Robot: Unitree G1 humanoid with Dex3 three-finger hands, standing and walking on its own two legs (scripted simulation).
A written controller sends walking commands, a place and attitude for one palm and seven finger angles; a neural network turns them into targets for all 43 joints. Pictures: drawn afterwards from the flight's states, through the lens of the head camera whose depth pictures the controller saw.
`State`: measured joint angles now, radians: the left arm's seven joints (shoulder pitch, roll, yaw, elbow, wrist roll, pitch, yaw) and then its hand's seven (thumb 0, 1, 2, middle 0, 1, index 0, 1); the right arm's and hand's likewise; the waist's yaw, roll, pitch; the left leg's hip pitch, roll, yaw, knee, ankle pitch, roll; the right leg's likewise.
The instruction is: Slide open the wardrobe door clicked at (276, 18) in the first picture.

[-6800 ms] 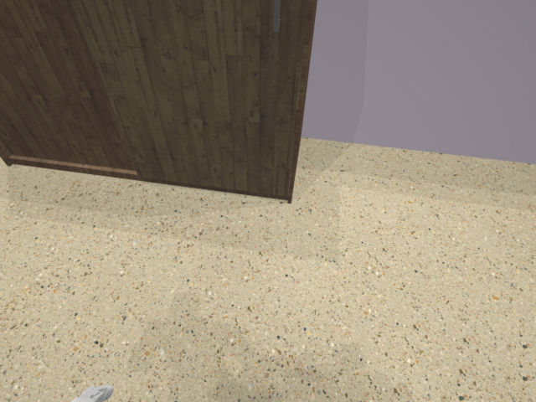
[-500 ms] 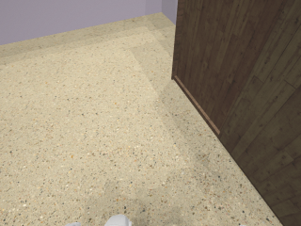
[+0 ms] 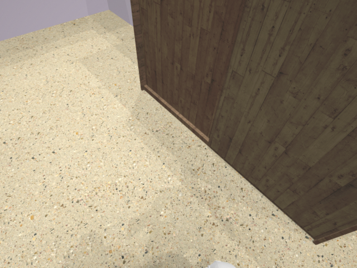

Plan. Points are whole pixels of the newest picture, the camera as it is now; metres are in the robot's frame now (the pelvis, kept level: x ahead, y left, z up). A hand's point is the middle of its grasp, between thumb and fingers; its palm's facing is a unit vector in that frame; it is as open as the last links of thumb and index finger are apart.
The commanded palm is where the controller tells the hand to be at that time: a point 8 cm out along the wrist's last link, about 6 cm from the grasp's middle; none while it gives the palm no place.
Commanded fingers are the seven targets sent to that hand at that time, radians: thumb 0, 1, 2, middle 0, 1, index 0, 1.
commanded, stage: turn to face it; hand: right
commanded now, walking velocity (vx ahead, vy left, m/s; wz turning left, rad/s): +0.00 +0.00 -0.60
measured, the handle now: out of the picture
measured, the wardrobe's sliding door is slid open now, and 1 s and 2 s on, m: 0.00 0.00 0.00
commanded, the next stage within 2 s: take the last steps up to it in 1.20 s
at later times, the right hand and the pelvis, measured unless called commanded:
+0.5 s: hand out of the picture +0.07 -0.29 -0.15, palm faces +0.29 +0.92 -0.25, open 7.4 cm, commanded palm none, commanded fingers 0.00 -0.90 -0.90 0.20 0.30 0.20 0.30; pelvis +0.02 -0.05 +0.01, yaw -16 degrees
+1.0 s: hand out of the picture -0.04 -0.20 -0.15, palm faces +0.55 +0.79 -0.27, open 7.4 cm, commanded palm none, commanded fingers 0.00 -0.90 -0.90 0.20 0.30 0.20 0.30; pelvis +0.01 +0.00 +0.00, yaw -34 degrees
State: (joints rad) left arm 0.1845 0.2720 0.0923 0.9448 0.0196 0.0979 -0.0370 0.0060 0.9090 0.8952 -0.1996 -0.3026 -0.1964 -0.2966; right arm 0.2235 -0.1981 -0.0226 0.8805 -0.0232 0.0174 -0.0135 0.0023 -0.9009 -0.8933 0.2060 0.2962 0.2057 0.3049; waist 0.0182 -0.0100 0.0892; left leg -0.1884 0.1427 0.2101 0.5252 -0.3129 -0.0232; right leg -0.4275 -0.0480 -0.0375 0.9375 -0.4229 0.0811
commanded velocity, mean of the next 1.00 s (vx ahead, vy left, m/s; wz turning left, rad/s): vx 0.00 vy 0.00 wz -0.55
